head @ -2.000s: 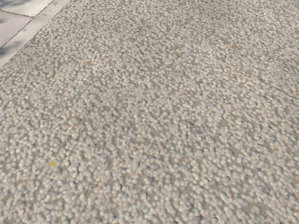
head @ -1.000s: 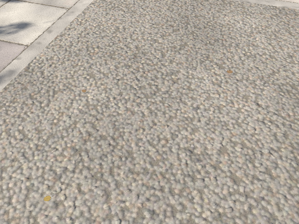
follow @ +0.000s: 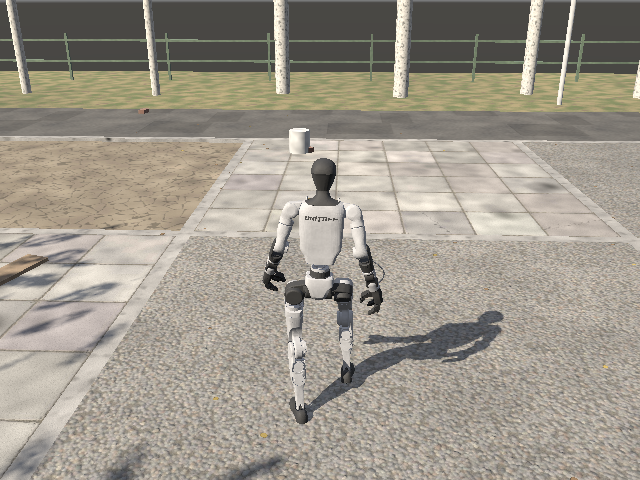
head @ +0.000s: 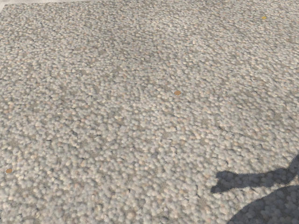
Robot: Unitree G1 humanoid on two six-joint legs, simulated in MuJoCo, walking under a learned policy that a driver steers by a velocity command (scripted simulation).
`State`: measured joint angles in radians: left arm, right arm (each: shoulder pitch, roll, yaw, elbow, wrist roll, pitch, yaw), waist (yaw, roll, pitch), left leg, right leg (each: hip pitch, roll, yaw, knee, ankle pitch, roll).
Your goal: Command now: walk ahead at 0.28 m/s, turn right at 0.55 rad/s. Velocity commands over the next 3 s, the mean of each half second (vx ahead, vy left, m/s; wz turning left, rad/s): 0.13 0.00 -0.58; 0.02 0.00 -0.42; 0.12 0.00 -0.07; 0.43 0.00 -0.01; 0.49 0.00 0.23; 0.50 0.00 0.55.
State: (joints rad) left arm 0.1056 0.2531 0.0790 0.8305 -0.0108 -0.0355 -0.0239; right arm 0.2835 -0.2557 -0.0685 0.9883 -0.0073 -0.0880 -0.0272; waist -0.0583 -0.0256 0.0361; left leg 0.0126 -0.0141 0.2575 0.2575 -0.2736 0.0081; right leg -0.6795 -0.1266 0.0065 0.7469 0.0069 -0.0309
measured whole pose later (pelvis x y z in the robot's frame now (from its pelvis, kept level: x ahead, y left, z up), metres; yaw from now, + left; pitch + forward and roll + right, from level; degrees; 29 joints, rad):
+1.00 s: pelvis +0.17 -0.01 +0.00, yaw -29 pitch +1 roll +0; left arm 0.17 0.27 0.06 0.64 -0.01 0.05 0.01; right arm 0.19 -0.26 -0.05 0.77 0.01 0.01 -0.02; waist -0.03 -0.01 0.03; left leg -0.27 0.05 0.01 0.51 -0.26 -0.02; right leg -0.26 0.00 0.03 0.53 -0.26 0.04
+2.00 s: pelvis +0.43 -0.13 -0.02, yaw -29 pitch +3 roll -1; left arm -0.03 0.23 0.03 0.63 -0.02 -0.09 -0.06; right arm 0.49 -0.27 -0.03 0.91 0.01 -0.05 -0.01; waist -0.09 -0.02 0.04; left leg 0.18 -0.02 0.02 0.24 -0.45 0.04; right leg -0.55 0.01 -0.06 0.49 -0.01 -0.08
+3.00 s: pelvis +0.98 -0.32 +0.00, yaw -3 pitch +3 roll +0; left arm 0.01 0.28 0.03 0.71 0.00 -0.11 -0.03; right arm 0.38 -0.30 -0.07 0.70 0.02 -0.04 -0.02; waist -0.08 -0.04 0.02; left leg -0.08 -0.11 -0.20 0.42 -0.38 0.06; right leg -0.54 0.00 0.08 0.49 0.01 0.03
